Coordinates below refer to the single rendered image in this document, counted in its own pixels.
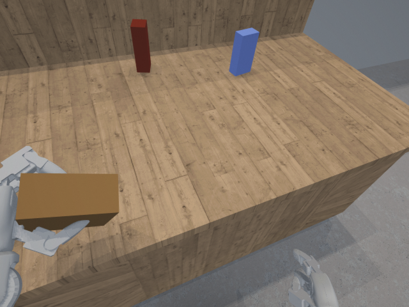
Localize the sponge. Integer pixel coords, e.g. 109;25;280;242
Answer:
15;173;119;232

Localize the table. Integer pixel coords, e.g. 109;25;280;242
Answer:
0;0;409;307

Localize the right robot hand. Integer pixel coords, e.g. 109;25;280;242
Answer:
288;249;339;307

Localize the left robot hand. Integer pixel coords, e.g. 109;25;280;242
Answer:
0;146;89;256

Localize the robot left forearm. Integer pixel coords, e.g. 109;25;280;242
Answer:
0;251;22;307

